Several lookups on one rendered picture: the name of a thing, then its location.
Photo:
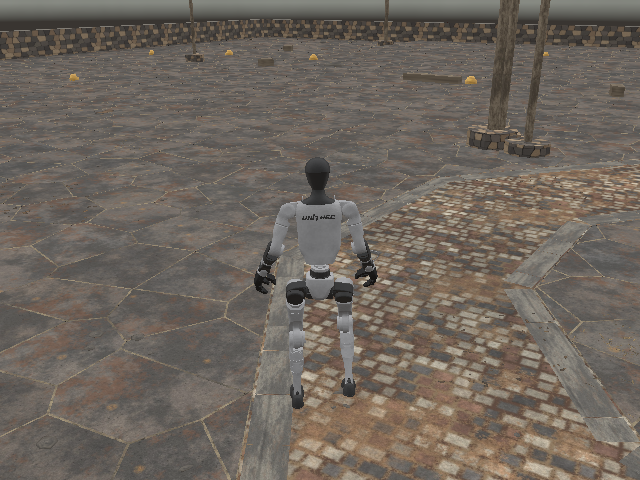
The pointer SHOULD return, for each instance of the right robot forearm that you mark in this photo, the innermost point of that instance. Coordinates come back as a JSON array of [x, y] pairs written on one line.
[[366, 259]]

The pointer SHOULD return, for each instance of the robot right hand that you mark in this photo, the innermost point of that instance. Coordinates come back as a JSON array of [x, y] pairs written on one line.
[[362, 273]]

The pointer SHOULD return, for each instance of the right robot foot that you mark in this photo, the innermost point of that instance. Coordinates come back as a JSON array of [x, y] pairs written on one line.
[[349, 388]]

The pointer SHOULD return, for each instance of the robot right upper arm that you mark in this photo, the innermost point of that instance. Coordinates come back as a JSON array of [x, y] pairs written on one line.
[[350, 210]]

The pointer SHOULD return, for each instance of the robot left upper arm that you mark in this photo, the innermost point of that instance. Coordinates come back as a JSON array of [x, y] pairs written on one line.
[[287, 211]]

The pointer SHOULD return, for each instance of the robot right shin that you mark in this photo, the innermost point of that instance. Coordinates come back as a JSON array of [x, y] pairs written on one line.
[[347, 350]]

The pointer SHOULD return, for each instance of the robot left hand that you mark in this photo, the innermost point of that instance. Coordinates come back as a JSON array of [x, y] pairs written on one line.
[[258, 280]]

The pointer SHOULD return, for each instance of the left robot forearm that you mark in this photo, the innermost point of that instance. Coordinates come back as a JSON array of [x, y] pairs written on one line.
[[266, 262]]

